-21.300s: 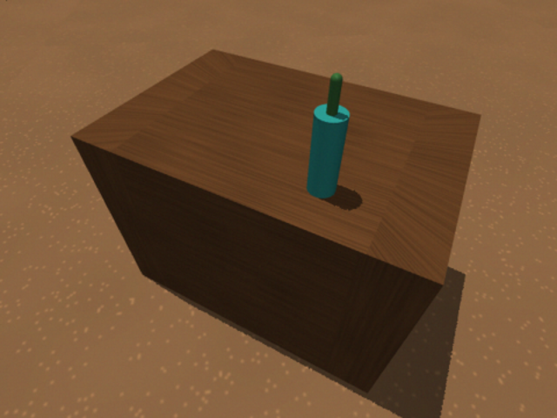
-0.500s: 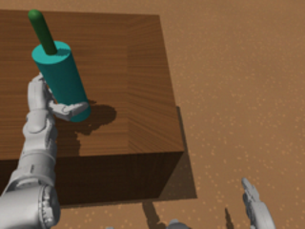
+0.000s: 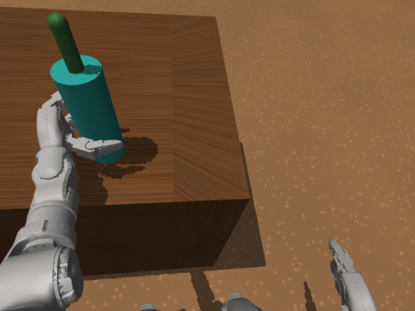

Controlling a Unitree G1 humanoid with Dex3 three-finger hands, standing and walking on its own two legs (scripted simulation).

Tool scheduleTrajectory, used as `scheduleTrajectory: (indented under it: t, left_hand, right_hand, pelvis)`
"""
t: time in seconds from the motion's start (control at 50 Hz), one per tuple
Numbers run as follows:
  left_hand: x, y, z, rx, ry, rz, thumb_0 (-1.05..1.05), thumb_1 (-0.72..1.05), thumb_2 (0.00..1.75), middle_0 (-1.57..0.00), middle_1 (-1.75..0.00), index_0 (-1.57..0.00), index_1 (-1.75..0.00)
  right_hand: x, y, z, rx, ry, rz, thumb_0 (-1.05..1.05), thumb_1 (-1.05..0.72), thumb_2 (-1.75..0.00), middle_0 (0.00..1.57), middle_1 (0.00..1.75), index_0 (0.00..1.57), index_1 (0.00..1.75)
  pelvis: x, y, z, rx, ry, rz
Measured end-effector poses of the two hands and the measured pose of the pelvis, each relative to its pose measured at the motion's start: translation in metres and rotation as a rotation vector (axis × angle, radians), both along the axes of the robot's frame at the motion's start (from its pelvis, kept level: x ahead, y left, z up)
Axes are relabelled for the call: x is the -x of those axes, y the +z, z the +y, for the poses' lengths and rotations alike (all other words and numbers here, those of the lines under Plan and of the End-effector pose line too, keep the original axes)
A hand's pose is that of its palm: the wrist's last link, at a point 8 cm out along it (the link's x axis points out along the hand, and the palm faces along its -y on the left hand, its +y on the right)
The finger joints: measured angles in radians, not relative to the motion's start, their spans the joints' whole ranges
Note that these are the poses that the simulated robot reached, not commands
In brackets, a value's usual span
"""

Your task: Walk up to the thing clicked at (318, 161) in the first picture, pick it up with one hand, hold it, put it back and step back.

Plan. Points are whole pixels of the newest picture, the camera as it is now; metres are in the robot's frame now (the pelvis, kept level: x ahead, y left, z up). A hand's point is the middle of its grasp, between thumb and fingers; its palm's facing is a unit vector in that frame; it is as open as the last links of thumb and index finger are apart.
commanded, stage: open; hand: left
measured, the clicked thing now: (88, 100) +0.48 +0.16 +0.14
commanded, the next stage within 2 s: withdraw in 0.14 s
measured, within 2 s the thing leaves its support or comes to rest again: neither
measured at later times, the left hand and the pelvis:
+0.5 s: hand (67, 102) +0.49 +0.20 +0.12, palm faces +0.19 -0.98 +0.00, open 17.5 cm; pelvis +0.00 +0.00 +0.01, yaw +0 degrees
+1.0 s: hand out of the picture +0.45 +0.31 +0.20, palm faces +0.36 -0.90 -0.25, open 17.5 cm; pelvis +0.02 +0.00 +0.04, yaw +0 degrees
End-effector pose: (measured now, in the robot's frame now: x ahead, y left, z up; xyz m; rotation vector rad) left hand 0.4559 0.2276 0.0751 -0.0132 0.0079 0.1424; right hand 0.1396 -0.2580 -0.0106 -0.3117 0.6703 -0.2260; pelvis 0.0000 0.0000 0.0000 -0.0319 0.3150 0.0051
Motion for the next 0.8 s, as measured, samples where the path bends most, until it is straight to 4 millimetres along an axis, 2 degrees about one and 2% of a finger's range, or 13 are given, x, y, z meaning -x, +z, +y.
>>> scheduleTrajectory:
  t: [0.2,0.36,0.44,0.54,0.66,0.76,0.8]
  left_hand:
    - [-0.002,0.000,0.000,0.001,0.001,0.001,-0.01,-0.60,0.25,-0.46,-0.38,-0.46,-0.38]
    - [-0.003,0.005,0.003,-0.004,0.015,-0.007,-0.02,-0.61,0.10,-0.20,-0.15,-0.20,-0.15]
    - [-0.005,0.024,0.012,-0.012,0.035,-0.033,-0.02,-0.61,0.08,-0.13,-0.10,-0.13,-0.10]
    - [-0.008,0.062,0.033,-0.033,0.055,-0.064,-0.02,-0.60,0.06,-0.08,-0.07,-0.09,-0.06]
    - [-0.003,0.106,0.061,-0.052,0.059,-0.060,-0.02,-0.60,0.03,-0.07,-0.04,-0.08,-0.03]
    - [0.006,0.124,0.075,-0.056,0.040,-0.027,-0.02,-0.59,0.01,-0.06,-0.03,-0.07,-0.02]
    - [0.012,0.127,0.080,-0.129,0.047,0.004,-0.01,-0.58,0.02,-0.06,-0.03,-0.07,-0.02]
  right_hand:
    - [0.004,0.000,0.000,-0.001,-0.003,0.003,-0.01,0.50,-0.06,0.06,0.05,0.05,0.05]
    - [0.001,0.003,-0.003,0.008,-0.010,-0.007,-0.01,0.51,-0.06,0.06,0.05,0.06,0.05]
    - [0.000,0.011,-0.005,0.016,-0.023,-0.025,-0.01,0.51,-0.06,0.06,0.05,0.06,0.05]
    - [-0.002,0.018,-0.007,0.009,-0.043,-0.032,-0.01,0.52,-0.06,0.06,0.05,0.06,0.05]
    - [-0.002,0.012,-0.003,-0.042,-0.061,-0.006,-0.01,0.52,-0.06,0.06,0.05,0.05,0.05]
    - [-0.006,0.001,0.007,-0.091,-0.050,0.018,-0.01,0.53,-0.05,0.06,0.05,0.05,0.05]
    - [-0.008,-0.001,0.009,-0.107,-0.047,0.024,-0.01,0.54,-0.05,0.06,0.05,0.05,0.05]
  pelvis:
    - [0.000,-0.001,0.001,0.000,-0.003,0.006]
    - [0.000,0.000,0.001,0.000,-0.005,0.001]
    - [-0.002,0.003,0.001,-0.001,-0.005,-0.013]
    - [-0.006,0.011,0.002,0.000,-0.006,-0.038]
    - [-0.012,0.022,0.004,0.001,-0.006,-0.071]
    - [-0.016,0.028,0.006,-0.002,-0.003,-0.093]
    - [-0.017,0.030,0.007,-0.005,-0.004,-0.103]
